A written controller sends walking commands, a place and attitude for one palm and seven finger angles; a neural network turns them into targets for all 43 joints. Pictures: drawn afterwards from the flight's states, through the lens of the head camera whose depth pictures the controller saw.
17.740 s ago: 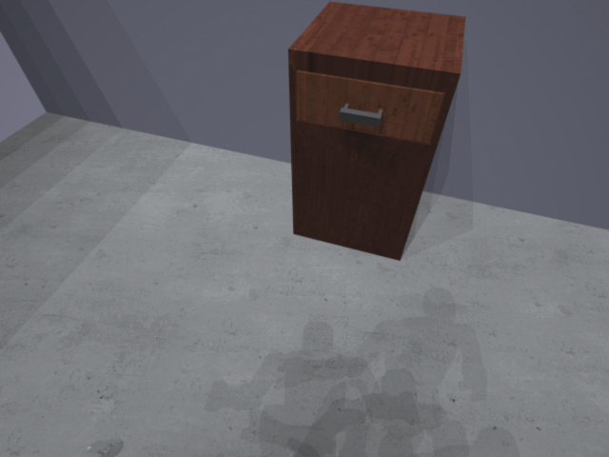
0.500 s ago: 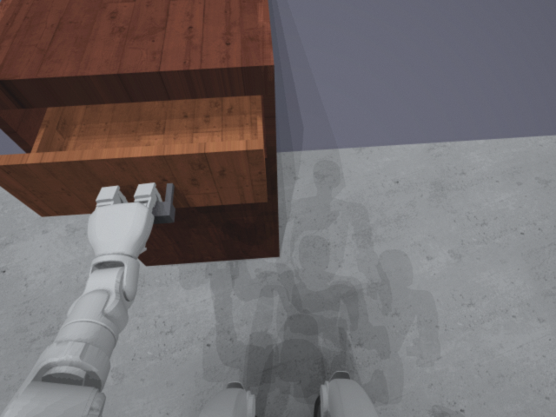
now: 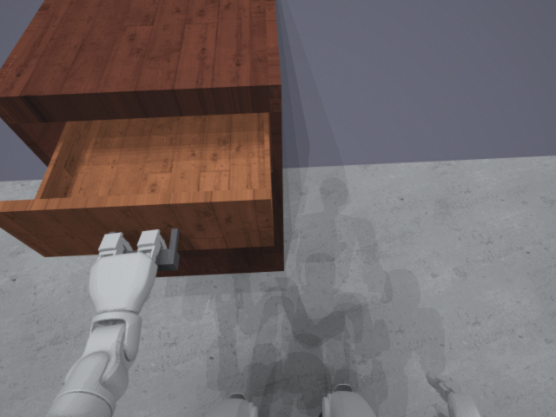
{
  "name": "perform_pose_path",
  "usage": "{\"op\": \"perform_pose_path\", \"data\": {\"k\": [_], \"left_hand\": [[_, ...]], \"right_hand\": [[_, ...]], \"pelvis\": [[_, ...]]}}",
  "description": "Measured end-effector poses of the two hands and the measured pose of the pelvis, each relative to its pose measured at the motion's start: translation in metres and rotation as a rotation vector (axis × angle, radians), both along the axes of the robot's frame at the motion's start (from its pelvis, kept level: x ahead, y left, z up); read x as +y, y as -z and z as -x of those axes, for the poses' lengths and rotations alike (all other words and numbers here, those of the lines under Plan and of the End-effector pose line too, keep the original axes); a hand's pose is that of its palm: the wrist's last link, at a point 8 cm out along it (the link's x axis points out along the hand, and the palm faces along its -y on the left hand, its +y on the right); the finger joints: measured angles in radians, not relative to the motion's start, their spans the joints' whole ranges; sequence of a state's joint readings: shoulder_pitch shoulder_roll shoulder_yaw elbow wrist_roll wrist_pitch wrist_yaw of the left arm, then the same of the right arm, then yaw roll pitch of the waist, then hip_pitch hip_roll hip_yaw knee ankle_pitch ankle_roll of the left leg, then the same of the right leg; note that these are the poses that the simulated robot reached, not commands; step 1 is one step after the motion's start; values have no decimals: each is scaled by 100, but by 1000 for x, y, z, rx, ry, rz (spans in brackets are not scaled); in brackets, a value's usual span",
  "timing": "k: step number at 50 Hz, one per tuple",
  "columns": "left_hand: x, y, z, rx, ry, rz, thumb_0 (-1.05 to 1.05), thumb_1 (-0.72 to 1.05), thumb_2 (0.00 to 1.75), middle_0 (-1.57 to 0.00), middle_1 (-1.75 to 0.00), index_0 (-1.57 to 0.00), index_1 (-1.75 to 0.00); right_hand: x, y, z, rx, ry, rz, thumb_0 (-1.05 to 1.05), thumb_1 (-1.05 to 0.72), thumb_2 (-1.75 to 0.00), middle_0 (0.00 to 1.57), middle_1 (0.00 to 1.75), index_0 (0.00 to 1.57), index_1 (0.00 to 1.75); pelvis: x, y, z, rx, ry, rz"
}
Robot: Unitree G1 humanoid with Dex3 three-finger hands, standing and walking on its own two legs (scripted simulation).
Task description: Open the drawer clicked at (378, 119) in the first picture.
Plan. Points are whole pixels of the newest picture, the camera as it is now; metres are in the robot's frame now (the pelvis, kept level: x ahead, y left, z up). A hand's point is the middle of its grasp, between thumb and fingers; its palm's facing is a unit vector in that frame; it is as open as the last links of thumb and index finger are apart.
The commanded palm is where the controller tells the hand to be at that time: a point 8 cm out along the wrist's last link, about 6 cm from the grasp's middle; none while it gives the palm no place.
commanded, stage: pull the drawer open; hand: left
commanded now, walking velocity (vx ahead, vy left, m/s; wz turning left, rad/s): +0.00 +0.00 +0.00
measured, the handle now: (141, 248) +0.37 +0.25 -0.04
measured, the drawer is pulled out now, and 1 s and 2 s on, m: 0.18 0.30 0.30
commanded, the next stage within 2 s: open the thumb to release the handle in 1.34 s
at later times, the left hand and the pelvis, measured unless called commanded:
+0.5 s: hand (133, 326) +0.25 +0.24 -0.05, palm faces -0.03 -0.04 -1.00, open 6.2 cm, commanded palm +0.21 +0.24 +0.00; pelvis +0.00 -0.01 +0.00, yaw +0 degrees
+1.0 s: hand (126, 372) +0.19 +0.23 -0.05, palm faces -0.05 -0.05 -1.00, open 6.2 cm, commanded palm +0.15 +0.23 +0.00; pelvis +0.00 -0.02 -0.01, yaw +0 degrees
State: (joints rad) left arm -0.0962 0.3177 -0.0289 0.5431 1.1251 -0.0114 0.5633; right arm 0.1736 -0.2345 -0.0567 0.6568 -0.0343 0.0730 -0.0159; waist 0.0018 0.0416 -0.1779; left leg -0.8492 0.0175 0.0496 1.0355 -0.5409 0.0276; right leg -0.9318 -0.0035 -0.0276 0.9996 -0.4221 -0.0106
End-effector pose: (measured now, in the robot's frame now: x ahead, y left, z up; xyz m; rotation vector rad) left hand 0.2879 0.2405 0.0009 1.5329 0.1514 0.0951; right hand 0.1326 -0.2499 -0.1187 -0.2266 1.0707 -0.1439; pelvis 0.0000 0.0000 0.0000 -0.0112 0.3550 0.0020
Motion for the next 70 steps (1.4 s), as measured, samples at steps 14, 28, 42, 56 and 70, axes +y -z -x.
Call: {"op": "perform_pose_path", "data": {"k": [14, 28, 42, 56, 70], "left_hand": [[-4, 1, 38, -9, -10, 4, 2, 65, 80, -27, -132, -36, -132], [-8, -1, 66, 8, -31, 6, 2, 65, 78, -27, -131, -37, -133], [-12, 0, 108, -3, -39, 7, 2, 65, 79, -27, -131, -37, -133], [-14, -3, 118, 32, -55, 14, 3, 66, 74, -26, -127, -37, -131], [-10, -5, 121, 68, -4, 34, 2, 68, 72, -22, -126, -33, -123]], "right_hand": [[4, -3, -21, -71, -46, -7, 1, -90, -90, 20, 29, 20, 30], [2, -4, -27, -107, -38, -21, 1, -90, -90, 20, 29, 20, 30], [0, -2, -46, -151, -86, -13, 1, -90, -90, 20, 29, 20, 30], [7, -7, -58, -217, -100, -50, 1, -90, -90, 20, 29, 20, 30], [-1, -1, -58, -177, -76, -33, 1, -90, -90, 20, 29, 20, 30]], "pelvis": [[-4, 2, 1, -21, -4, -4], [-10, 4, 1, -28, 7, -12], [-15, 12, 3, -30, 2, -18], [-20, 15, 3, -34, 15, -26], [-13, 20, -10, 5, 35, -21]]}}
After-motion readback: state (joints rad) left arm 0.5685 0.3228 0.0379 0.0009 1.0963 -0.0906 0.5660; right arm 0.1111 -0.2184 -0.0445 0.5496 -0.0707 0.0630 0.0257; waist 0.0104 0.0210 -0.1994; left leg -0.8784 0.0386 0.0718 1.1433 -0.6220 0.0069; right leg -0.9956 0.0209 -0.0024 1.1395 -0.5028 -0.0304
